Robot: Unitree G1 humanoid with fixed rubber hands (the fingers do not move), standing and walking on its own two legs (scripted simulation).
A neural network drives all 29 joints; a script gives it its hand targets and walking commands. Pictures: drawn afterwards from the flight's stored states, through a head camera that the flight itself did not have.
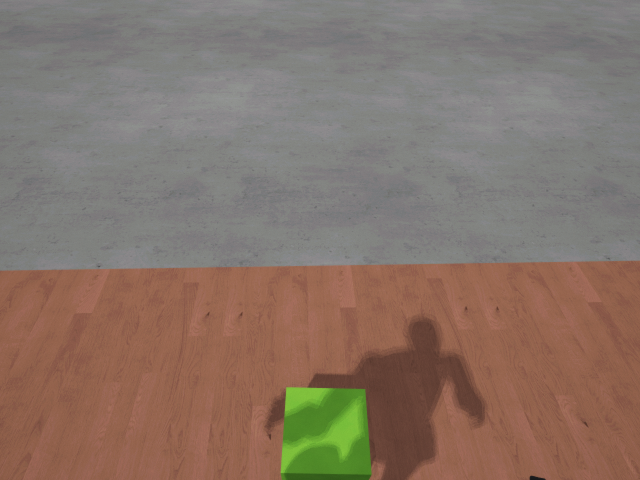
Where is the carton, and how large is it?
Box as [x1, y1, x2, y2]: [281, 387, 371, 479]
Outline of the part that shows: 286,387 281,460 282,479 368,479 371,472 364,389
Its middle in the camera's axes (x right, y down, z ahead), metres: +0.02 +0.54 +1.04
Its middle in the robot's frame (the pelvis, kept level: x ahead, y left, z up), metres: +0.37 -0.04 -0.66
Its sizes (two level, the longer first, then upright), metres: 0.210 0.200 0.250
